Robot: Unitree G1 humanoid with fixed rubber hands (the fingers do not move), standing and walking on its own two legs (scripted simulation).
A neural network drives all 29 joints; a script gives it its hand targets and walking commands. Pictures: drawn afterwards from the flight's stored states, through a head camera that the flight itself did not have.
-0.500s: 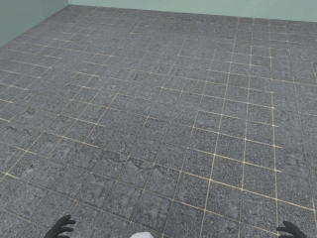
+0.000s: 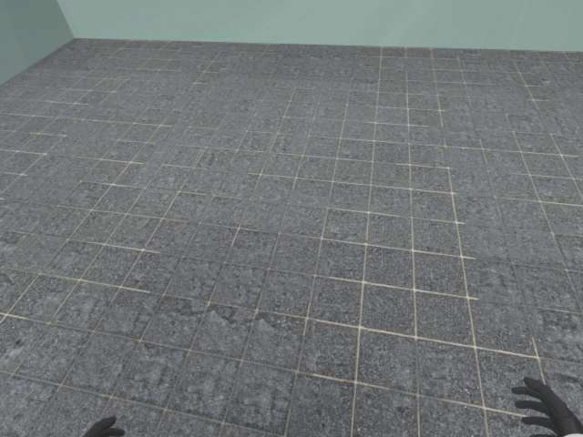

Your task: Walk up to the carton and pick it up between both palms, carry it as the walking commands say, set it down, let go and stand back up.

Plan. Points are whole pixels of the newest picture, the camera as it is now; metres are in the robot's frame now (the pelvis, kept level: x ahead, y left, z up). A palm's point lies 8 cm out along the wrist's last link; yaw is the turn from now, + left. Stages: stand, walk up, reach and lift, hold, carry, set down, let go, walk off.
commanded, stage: walk up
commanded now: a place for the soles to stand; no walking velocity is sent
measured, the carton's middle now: out of the picture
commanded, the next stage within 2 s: none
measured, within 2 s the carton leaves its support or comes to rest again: neither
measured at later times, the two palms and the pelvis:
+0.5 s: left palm out of the picture +0.12 +0.30 -0.10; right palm out of the picture +0.02 -0.35 -0.04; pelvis -0.05 +0.00 +0.01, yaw -11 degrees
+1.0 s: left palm out of the picture +0.15 +0.18 -0.10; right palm out of the picture -0.13 -0.38 -0.06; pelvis -0.10 -0.04 +0.01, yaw -23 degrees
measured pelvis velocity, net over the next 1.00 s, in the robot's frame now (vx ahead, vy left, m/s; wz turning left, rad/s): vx -0.10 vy -0.04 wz -0.41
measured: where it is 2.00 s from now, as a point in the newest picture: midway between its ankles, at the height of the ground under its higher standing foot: outside the picture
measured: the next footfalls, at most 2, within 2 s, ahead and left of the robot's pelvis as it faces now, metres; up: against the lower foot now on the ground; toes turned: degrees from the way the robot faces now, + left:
left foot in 0.20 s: +0.04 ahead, +0.10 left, +0.00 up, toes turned +0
right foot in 0.62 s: -0.04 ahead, -0.20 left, +0.00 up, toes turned -13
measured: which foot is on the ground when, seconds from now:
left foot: up 0.00-0.18, down 0.20-0.64, up 0.66-0.88, down 0.90-1.00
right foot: down 0.00-0.20, up 0.22-0.60, down 0.62-0.92, up 0.94-1.00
